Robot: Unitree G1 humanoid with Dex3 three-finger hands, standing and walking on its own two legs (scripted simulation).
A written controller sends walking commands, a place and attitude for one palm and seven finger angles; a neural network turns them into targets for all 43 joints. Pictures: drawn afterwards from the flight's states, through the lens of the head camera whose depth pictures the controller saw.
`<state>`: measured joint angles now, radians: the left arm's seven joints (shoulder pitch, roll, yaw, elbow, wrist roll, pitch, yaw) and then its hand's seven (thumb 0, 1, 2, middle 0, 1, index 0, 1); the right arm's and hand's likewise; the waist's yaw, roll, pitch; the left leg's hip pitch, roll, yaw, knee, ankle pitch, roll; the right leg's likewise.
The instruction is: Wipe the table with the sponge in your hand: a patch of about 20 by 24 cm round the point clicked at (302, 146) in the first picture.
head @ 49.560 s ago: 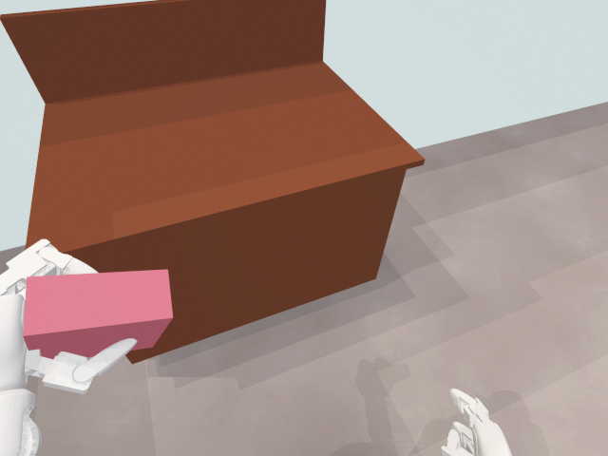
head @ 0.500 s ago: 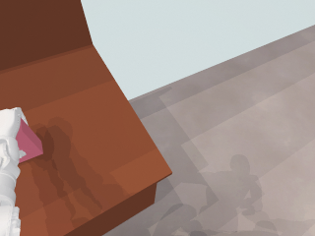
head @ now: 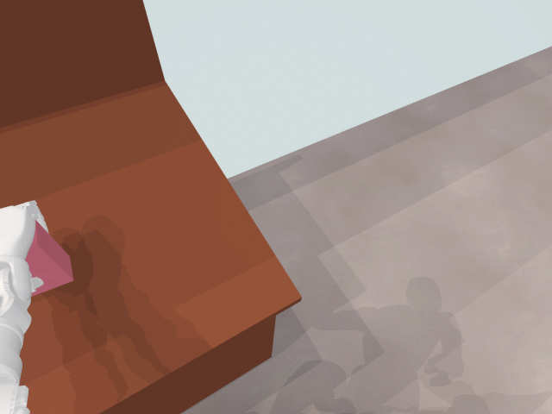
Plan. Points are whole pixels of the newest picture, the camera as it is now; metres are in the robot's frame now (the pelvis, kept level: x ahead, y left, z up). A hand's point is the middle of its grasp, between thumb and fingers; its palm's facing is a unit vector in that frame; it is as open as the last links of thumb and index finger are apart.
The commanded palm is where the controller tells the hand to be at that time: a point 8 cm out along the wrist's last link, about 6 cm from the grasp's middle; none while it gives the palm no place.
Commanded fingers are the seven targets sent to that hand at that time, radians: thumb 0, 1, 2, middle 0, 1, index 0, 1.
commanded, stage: wipe back along the first lane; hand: left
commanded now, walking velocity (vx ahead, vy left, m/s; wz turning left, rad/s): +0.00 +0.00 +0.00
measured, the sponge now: (20, 272) +0.31 +0.42 -0.04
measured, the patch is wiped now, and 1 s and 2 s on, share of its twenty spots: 1.00 1.00 1.00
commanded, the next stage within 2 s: lift the sponge slowly off the table in 1.44 s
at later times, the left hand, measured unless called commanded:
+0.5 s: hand (18, 275) +0.29 +0.39 +0.00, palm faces -0.06 -0.01 -1.00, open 9.6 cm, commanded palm +0.25 +0.37 +0.03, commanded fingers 0.00 0.10 1.30 -1.20 -1.60 -1.20 -1.60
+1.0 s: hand (22, 306) +0.25 +0.36 +0.00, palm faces -0.05 -0.03 -1.00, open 9.6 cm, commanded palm +0.21 +0.34 +0.03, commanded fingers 0.00 0.10 1.30 -1.20 -1.60 -1.20 -1.60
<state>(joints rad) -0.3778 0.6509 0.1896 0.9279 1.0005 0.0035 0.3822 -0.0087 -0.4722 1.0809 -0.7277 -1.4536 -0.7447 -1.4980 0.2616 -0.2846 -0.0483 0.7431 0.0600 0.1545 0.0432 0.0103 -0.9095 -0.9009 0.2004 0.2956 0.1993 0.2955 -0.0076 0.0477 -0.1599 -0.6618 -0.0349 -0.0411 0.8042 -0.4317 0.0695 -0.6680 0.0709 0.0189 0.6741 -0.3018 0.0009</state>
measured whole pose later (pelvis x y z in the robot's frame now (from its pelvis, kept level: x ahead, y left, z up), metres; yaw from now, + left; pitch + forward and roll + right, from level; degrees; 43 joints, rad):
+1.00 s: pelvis +0.03 +0.01 +0.01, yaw +2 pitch +11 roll -3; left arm 0.09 0.48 0.06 0.35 0.94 0.22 0.35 0.01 -0.44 1.07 -0.69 -1.49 -0.71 -1.53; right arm 0.15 -0.26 -0.03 0.68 0.06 0.10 0.02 0.01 -0.91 -0.90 0.20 0.30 0.20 0.30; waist 0.06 0.06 -0.17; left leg -0.46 -0.06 -0.05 0.71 -0.44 0.08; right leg -0.47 0.04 0.01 0.60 -0.33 0.01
